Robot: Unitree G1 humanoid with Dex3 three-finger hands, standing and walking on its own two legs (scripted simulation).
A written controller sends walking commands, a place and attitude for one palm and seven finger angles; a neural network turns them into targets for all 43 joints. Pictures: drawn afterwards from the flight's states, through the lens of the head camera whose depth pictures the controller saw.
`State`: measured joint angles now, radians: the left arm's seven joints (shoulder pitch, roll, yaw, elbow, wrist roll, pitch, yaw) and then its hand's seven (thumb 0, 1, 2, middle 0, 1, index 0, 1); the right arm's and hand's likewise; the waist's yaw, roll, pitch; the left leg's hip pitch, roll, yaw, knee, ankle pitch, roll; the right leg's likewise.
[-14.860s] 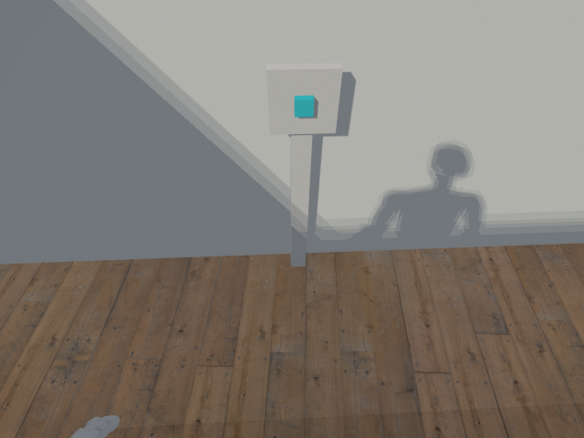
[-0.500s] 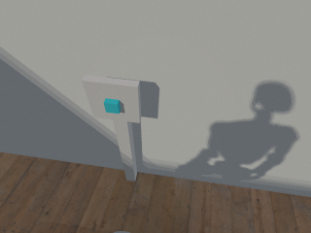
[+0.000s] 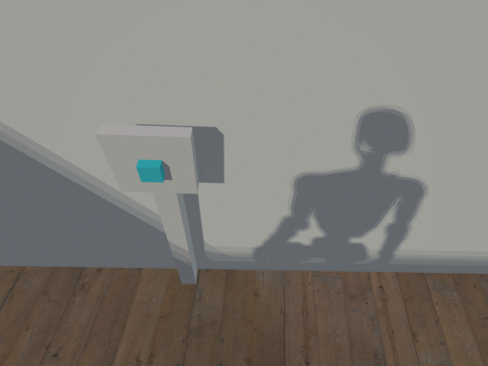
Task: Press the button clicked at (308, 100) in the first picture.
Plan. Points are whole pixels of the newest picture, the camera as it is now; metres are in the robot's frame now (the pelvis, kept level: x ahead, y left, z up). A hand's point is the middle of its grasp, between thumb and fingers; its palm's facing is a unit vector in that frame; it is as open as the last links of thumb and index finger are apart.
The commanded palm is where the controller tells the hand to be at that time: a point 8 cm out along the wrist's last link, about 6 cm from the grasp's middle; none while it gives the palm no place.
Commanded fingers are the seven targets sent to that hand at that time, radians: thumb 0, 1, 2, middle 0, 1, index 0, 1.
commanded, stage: come to a stop and stand still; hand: left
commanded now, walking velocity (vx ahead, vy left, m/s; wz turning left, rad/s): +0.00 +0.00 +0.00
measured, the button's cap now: (151, 170) +0.49 +0.20 -0.01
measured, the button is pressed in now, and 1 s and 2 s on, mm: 0 0 0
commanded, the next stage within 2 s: look again from close up in 0.78 s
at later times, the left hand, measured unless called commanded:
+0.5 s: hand out of the picture +0.00 +0.13 -0.18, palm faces +0.06 -0.98 -0.19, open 7.2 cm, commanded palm none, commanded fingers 0.00 0.90 0.90 -0.20 -0.30 -0.20 -0.30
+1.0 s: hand out of the picture -0.01 +0.14 -0.18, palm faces +0.00 -0.98 -0.18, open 7.4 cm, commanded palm none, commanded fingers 0.00 0.90 0.90 -0.20 -0.30 -0.20 -0.30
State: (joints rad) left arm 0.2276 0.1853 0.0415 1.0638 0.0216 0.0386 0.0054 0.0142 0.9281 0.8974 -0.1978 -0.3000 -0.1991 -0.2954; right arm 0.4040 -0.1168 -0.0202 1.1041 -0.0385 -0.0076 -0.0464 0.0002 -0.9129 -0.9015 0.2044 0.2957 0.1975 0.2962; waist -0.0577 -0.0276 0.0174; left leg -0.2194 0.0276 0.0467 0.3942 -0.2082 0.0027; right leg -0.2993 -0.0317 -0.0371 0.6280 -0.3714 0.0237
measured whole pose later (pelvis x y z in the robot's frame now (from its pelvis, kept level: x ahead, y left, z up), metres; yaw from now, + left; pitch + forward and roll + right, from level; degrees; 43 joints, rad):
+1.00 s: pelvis +0.00 -0.01 -0.01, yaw +0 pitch +0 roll -1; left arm 0.30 0.10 -0.02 1.13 0.02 -0.03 0.04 0.01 0.91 0.90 -0.20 -0.30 -0.20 -0.30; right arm 0.28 -0.16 -0.02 1.09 -0.02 -0.01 -0.03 0.01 -0.93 -0.90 0.20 0.30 0.19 0.30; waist -0.02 0.05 0.05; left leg -0.24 0.07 0.06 0.54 -0.28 -0.01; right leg -0.18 0.01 -0.05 0.47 -0.29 -0.01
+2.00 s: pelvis -0.05 -0.03 -0.11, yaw +3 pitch +13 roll -2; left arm 0.48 0.20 0.20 0.09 -0.28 -0.57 -0.33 0.02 0.90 0.90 -0.69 -0.83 -0.69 -0.82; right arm 0.11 -0.26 -0.07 0.50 0.01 -0.24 -0.03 0.01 -0.91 -0.90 0.20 0.30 0.19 0.30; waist 0.05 -0.03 -0.12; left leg -0.94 0.06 -0.04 1.21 -0.50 -0.04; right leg -0.86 -0.02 -0.13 1.20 -0.57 -0.05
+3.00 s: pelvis -0.02 +0.01 -0.08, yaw +2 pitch +12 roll -4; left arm 0.39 0.27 0.22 -0.08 -0.29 -0.32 -0.30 0.02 0.90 0.90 -1.30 -1.50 -1.30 -1.50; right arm 0.24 -0.22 0.03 0.50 0.02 -0.17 -0.05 0.01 -0.90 -0.90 0.21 0.30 0.20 0.30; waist 0.00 0.03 -0.12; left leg -0.82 0.04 -0.01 1.08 -0.49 0.02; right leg -0.72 -0.03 -0.10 1.01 -0.50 0.02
